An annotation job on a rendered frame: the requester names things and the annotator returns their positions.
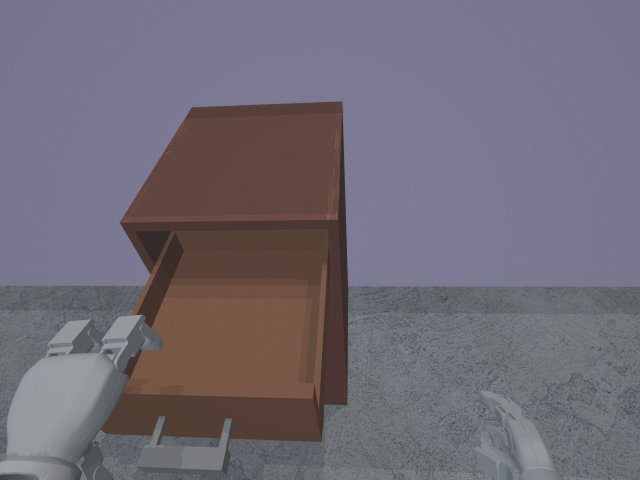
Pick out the cabinet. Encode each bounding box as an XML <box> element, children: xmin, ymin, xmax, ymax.
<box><xmin>120</xmin><ymin>101</ymin><xmax>348</xmax><ymax>405</ymax></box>

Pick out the drawer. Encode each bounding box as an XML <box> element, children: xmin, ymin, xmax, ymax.
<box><xmin>101</xmin><ymin>229</ymin><xmax>331</xmax><ymax>442</ymax></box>

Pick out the robot left hand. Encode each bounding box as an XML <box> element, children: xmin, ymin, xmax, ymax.
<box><xmin>6</xmin><ymin>315</ymin><xmax>163</xmax><ymax>480</ymax></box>

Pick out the handle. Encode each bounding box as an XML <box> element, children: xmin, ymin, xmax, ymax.
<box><xmin>137</xmin><ymin>416</ymin><xmax>234</xmax><ymax>476</ymax></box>

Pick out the robot left forearm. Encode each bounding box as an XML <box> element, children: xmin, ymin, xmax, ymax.
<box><xmin>0</xmin><ymin>455</ymin><xmax>82</xmax><ymax>480</ymax></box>

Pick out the robot right hand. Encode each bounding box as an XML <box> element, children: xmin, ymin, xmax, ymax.
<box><xmin>475</xmin><ymin>390</ymin><xmax>556</xmax><ymax>480</ymax></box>

